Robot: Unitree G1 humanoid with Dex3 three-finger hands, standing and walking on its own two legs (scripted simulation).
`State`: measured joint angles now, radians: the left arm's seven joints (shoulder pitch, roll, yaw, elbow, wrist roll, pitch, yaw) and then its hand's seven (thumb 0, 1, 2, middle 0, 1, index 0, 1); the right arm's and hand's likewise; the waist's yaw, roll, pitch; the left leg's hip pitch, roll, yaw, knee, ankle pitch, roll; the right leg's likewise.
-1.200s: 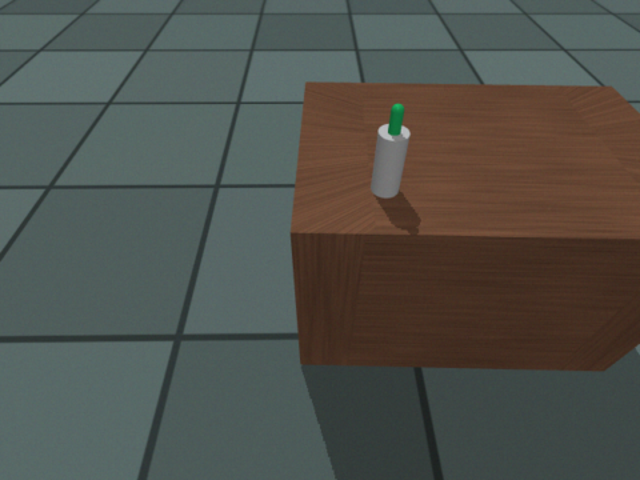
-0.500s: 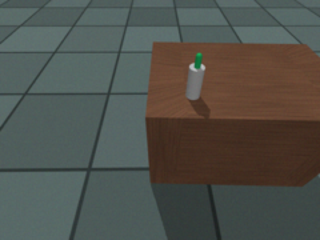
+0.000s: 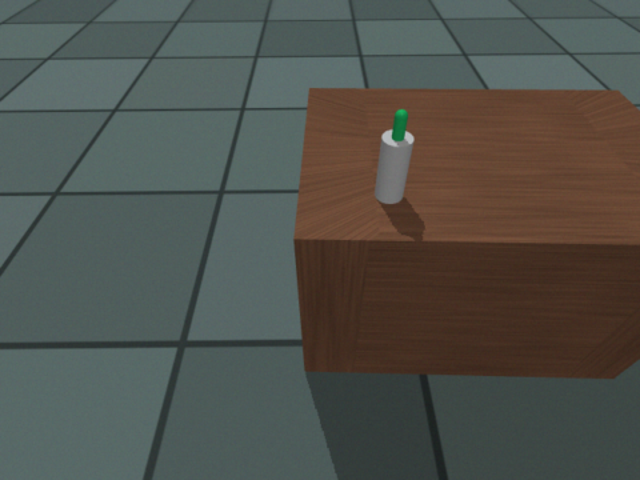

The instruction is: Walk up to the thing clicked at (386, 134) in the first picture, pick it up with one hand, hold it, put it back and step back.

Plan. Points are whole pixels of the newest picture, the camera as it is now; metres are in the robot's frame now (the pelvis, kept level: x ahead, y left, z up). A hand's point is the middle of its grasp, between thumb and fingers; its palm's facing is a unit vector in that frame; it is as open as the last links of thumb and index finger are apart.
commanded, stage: walk up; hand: right
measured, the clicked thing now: (394, 156) +0.75 -0.16 -0.02
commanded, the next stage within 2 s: none
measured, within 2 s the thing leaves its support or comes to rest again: neither
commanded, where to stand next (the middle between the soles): +0.32 +0.08 m, yaw -4 degrees
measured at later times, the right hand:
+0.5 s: hand out of the picture +0.15 -0.18 -0.15, palm faces +0.02 +0.94 -0.34, open 7.4 cm
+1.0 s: hand (425, 381) +0.32 -0.17 -0.17, palm faces +0.02 +0.92 -0.40, open 7.4 cm
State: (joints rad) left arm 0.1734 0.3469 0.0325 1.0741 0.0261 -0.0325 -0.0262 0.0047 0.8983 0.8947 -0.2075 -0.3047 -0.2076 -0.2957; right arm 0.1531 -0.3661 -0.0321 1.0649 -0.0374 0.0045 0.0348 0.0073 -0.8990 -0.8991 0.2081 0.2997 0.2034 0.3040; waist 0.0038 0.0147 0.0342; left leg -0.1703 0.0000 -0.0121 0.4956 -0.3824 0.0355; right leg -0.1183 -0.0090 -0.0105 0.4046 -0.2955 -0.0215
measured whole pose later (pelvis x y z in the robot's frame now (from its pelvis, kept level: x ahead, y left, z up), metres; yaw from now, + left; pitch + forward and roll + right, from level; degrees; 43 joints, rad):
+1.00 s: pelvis +0.25 +0.11 -0.03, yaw -4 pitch -3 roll +0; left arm 0.22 0.41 0.03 0.89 0.00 0.01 0.00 0.01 0.90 0.89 -0.21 -0.30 -0.21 -0.30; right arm 0.21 -0.38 -0.03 0.88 -0.02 -0.02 0.00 0.01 -0.90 -0.90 0.21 0.30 0.20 0.30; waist 0.01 -0.02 0.12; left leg -0.37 0.04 0.02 0.73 -0.32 0.00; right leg -0.35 -0.01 0.05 0.87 -0.52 -0.02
